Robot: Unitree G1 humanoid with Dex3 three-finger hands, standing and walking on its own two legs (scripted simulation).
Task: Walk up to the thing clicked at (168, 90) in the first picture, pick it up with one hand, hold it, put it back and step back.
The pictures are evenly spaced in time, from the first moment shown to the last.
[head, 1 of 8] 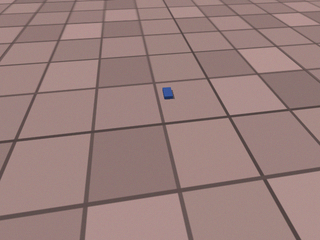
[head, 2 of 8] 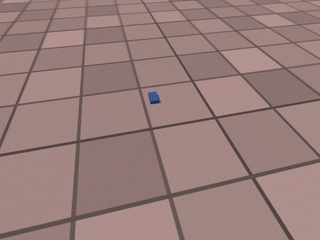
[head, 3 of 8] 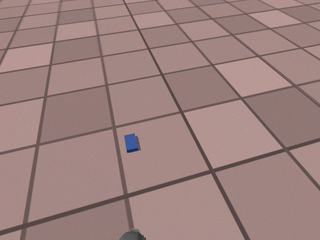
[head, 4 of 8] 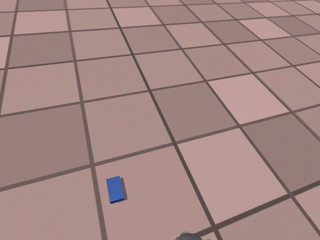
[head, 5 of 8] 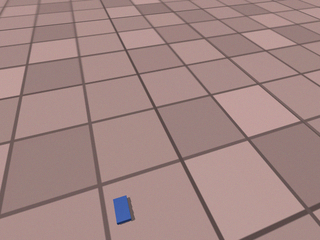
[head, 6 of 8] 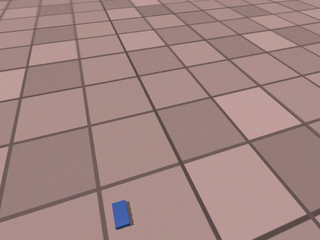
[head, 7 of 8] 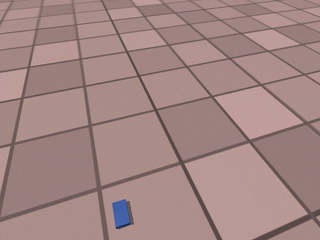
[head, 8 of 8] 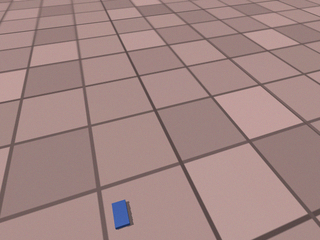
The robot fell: no
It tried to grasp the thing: no
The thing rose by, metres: 0.00
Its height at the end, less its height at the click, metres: +0.00
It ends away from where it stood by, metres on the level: 0.00
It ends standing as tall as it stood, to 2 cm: yes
